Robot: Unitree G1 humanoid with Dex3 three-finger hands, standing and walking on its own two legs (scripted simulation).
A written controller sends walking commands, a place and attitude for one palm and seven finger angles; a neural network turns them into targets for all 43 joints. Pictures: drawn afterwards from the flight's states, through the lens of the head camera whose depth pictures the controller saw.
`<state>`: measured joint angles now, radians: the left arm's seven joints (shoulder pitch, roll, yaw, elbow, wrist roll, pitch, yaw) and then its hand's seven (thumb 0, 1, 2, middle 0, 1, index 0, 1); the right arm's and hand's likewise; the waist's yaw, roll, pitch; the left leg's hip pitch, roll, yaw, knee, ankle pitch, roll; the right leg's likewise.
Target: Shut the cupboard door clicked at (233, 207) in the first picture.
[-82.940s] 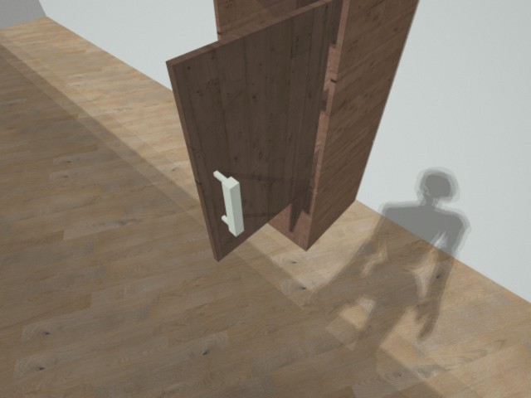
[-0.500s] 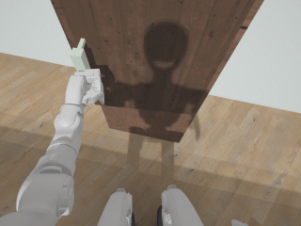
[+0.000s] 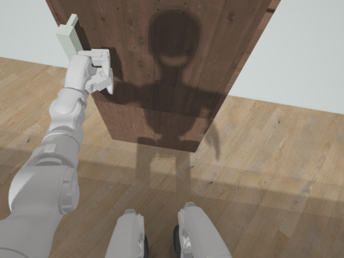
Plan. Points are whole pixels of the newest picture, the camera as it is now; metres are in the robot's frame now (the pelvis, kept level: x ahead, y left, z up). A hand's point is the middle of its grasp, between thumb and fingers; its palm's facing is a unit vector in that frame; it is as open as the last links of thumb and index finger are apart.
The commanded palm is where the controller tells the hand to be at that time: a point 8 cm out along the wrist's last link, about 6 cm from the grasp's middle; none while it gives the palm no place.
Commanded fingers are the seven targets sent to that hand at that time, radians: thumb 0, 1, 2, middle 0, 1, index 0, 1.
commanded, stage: push the door shut along its arc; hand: left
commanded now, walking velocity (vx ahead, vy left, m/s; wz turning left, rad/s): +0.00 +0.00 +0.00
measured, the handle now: (82, 55) +0.58 +0.17 +0.05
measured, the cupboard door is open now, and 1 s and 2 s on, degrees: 0 1 1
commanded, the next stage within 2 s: pull the fist back off the door in 0.08 s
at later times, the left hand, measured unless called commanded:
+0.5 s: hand (120, 68) +0.54 +0.08 +0.05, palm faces +0.08 -1.00 -0.05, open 3.1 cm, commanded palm +0.49 +0.13 +0.06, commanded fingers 0.00 0.90 0.90 -1.30 -1.50 -1.30 -1.50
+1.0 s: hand (119, 102) +0.44 +0.08 +0.05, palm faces +0.05 -1.00 -0.02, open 3.1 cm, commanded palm +0.41 +0.13 +0.06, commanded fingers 0.00 0.90 0.90 -1.30 -1.50 -1.30 -1.50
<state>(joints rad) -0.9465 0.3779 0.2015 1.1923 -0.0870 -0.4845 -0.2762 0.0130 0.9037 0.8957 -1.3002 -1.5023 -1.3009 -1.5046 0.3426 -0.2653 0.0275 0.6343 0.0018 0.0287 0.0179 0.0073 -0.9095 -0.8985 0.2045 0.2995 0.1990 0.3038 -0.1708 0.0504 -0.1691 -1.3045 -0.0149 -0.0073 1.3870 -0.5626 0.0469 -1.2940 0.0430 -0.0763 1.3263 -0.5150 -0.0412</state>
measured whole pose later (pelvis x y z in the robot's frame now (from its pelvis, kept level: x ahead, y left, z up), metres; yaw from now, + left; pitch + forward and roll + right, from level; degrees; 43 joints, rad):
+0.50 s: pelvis -0.03 +0.00 -0.02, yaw -1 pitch +30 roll -3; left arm -1.10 0.38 0.32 1.29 0.07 -0.47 0.16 0.01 0.90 0.90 -1.30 -1.50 -1.30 -1.50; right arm 0.35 -0.25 0.03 0.64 -0.07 -0.02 0.07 0.01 -0.91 -0.90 0.20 0.30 0.20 0.30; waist -0.26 0.06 -0.17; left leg -1.43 0.00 0.00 1.44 -0.53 0.04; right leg -1.43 0.06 -0.07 1.37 -0.47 -0.04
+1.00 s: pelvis +0.03 -0.01 +0.03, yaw +0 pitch +24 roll +0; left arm -0.45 0.10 0.07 0.75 -0.03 -0.56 0.14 0.01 0.90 0.90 -1.30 -1.50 -1.30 -1.50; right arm 0.26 -0.25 -0.05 0.59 -0.03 0.04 0.07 0.01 -0.91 -0.90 0.20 0.30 0.20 0.30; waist -0.08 0.02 -0.19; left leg -1.09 -0.01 0.02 1.24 -0.57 0.03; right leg -1.11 0.05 -0.04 1.22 -0.54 -0.05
